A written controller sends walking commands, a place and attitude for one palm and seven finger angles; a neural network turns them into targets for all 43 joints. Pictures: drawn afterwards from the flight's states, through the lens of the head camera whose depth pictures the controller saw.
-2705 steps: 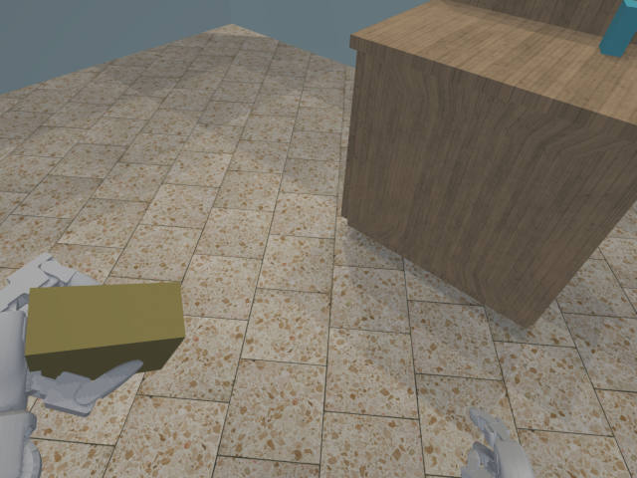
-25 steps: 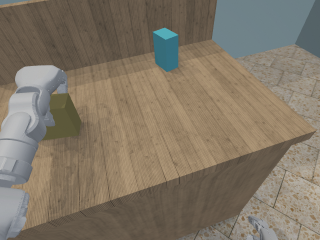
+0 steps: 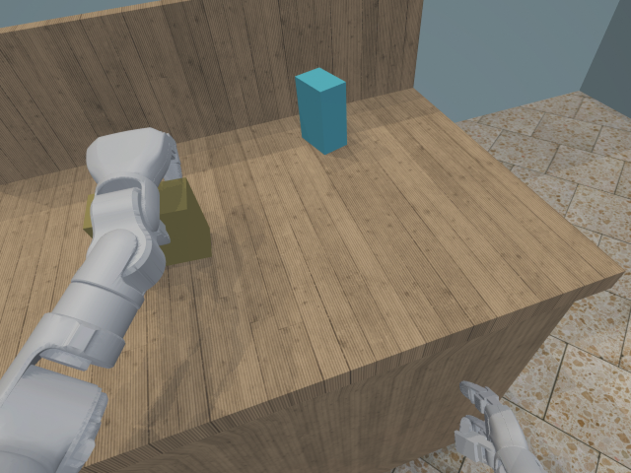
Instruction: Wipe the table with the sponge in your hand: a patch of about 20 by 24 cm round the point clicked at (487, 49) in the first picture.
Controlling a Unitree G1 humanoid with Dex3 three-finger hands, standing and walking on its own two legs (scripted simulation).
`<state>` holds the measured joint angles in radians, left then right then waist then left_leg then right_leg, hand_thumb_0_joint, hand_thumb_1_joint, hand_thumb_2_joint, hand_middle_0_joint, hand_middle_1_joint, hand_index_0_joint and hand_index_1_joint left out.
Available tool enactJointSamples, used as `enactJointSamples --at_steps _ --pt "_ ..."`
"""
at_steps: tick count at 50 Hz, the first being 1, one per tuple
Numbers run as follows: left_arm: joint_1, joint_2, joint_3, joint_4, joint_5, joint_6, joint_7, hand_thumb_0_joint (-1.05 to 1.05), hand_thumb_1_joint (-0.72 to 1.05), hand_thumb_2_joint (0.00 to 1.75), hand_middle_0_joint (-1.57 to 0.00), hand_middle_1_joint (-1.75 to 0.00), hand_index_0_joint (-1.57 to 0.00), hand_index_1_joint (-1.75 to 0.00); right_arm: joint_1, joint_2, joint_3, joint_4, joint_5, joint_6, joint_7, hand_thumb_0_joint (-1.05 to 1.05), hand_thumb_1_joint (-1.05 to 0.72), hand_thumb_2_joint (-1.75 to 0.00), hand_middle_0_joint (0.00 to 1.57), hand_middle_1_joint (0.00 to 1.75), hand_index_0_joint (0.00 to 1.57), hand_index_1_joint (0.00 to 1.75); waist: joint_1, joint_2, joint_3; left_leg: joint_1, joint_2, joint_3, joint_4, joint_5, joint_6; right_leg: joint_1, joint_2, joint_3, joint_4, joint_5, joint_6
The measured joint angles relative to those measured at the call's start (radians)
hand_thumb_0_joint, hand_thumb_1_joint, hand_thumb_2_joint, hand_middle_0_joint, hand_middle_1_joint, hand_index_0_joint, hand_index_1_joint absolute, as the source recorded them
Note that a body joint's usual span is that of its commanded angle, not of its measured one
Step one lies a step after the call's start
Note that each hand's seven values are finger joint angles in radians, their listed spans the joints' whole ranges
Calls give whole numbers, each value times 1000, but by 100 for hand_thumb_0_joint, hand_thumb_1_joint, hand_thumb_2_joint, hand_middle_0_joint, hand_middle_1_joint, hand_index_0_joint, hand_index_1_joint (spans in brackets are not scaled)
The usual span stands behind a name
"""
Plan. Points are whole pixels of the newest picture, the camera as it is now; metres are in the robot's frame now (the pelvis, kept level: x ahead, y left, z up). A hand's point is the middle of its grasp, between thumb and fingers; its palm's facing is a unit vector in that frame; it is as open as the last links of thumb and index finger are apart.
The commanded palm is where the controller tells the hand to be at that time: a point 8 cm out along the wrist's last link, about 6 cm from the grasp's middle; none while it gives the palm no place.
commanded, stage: wipe back along the middle lane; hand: left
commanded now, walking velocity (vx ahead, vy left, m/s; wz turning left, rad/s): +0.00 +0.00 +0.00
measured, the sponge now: (159, 235) +0.38 +0.27 +0.11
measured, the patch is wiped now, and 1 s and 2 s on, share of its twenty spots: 0.35 0.40 0.45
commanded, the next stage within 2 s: slide across to the third lane in 1.72 s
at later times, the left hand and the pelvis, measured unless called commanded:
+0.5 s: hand (162, 212) +0.35 +0.23 +0.18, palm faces +0.11 -0.01 -0.99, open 9.6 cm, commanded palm +0.31 +0.22 +0.22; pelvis +0.00 -0.02 +0.00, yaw -1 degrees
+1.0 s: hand (162, 241) +0.31 +0.21 +0.17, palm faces +0.18 -0.03 -0.98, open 9.4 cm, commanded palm +0.26 +0.20 +0.20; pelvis -0.01 -0.02 -0.01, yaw -2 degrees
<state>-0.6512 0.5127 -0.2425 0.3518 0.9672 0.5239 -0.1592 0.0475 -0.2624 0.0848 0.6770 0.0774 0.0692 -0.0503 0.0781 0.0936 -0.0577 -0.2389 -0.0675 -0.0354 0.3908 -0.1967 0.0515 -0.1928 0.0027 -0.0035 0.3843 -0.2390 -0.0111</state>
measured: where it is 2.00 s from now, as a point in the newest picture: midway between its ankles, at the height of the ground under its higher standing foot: outside the picture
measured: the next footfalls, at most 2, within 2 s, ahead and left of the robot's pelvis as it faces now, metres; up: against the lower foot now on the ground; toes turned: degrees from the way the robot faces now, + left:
none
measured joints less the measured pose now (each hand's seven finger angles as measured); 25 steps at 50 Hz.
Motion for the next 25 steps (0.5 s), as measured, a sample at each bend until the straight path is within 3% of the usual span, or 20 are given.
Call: enactJointSamples --at_steps 10,25 --pt "40 -10 -7 -55 1 30 -29 -1 -56 93 -86 -150 -89 -158 11 -21 -17 -1 0 26 1 1 -91 -90 20 30 20 31 -1 12 -12 3 8 -4 22 -20 -9 2 9 -4 24 -21 -9" --pt "194 -11 38 -229 -8 76 -5 -1 -54 91 -84 -157 -87 -161 -43 -14 -10 -22 6 72 9 1 -91 -90 19 30 20 30 6 19 -20 9 27 9 44 -31 -27 -4 28 8 60 -32 -25"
